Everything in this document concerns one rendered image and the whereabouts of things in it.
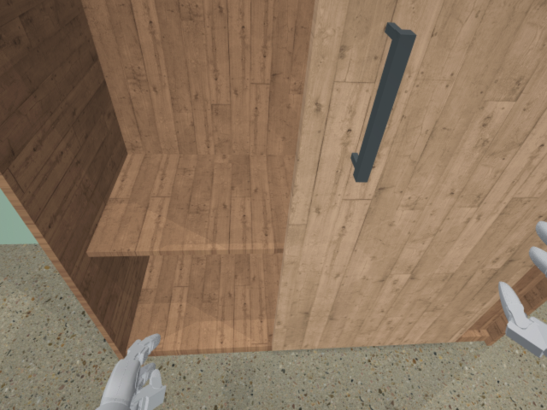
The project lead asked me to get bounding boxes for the handle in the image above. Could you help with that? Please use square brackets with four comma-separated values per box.
[350, 22, 416, 182]

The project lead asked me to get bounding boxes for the right robot hand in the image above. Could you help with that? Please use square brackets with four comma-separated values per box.
[498, 221, 547, 358]

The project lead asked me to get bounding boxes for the wardrobe door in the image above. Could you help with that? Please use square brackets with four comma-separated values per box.
[272, 0, 547, 351]
[469, 265, 545, 330]

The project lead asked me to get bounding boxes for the left robot hand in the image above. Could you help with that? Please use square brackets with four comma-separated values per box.
[100, 334, 166, 410]

